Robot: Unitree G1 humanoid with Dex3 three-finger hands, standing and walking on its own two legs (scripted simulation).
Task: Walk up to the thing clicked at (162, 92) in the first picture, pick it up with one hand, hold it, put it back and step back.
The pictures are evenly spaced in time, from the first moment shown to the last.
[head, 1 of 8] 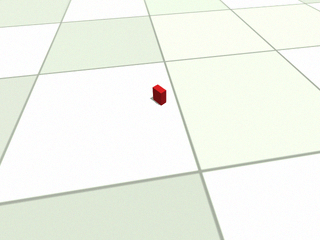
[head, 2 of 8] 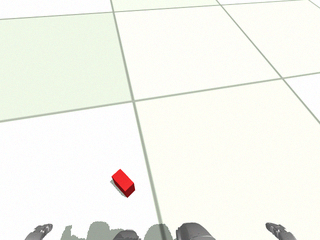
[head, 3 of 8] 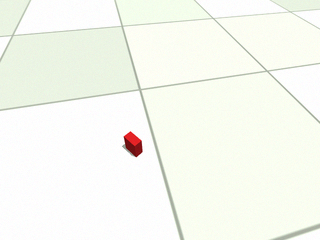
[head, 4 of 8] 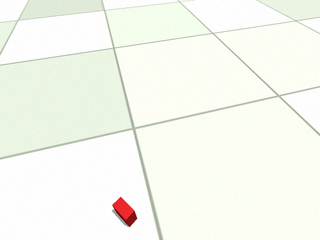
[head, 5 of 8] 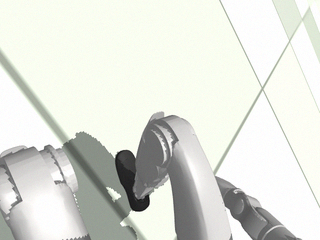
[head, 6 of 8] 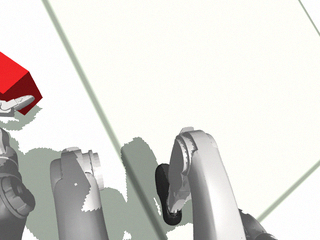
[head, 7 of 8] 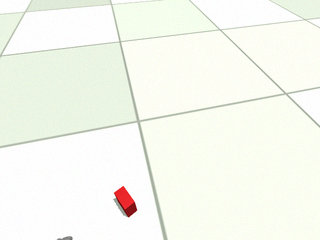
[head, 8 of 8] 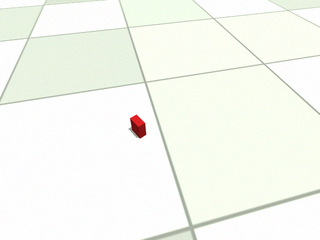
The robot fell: no
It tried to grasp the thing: yes
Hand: left
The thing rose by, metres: 0.67
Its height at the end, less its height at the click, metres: +0.00
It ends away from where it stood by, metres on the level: 0.01
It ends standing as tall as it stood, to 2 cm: yes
